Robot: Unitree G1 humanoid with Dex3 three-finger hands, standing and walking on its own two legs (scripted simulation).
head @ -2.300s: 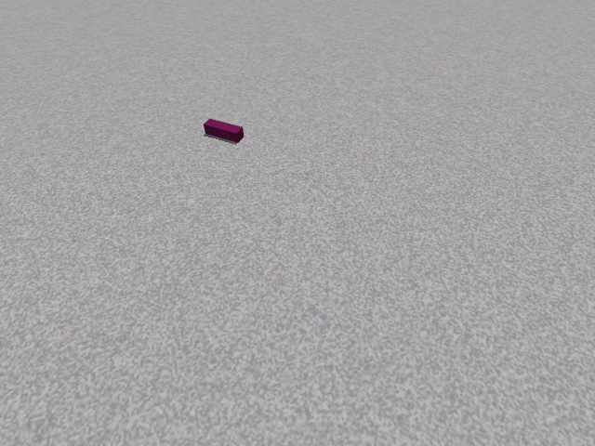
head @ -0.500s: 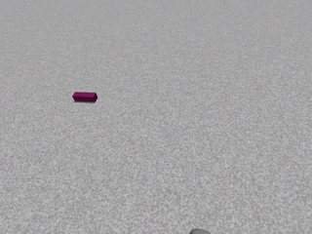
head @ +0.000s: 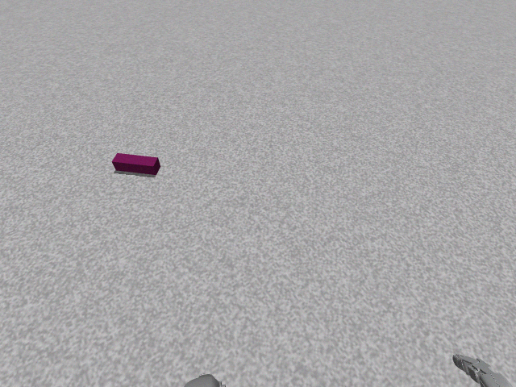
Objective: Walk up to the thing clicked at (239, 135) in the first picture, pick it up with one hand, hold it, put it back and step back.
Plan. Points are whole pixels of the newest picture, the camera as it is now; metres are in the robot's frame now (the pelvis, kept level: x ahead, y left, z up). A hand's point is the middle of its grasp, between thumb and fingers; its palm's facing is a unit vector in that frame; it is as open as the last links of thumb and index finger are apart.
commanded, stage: walk up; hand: left
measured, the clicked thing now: (136, 164) +1.28 +0.65 -0.71
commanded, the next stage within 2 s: none
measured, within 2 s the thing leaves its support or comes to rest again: neither
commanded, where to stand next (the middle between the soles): +0.85 +0.53 m, yaw -10 degrees
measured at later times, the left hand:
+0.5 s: hand (69, 283) +0.32 +0.37 -0.09, palm faces -0.03 -0.86 -0.51, open 7.4 cm
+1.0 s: hand (41, 215) +0.50 +0.51 -0.12, palm faces -0.17 -0.87 -0.45, open 7.4 cm
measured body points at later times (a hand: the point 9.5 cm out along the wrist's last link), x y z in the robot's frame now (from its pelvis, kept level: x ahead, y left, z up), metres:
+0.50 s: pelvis +0.22 +0.08 +0.01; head +0.23 +0.04 +0.46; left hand +0.32 +0.41 -0.06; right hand +0.27 -0.24 -0.13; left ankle +0.21 +0.21 -0.65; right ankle +0.26 -0.05 -0.71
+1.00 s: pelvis +0.41 +0.23 +0.02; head +0.44 +0.22 +0.47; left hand +0.51 +0.56 -0.09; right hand +0.41 -0.10 -0.09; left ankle +0.41 +0.31 -0.71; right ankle +0.49 +0.11 -0.67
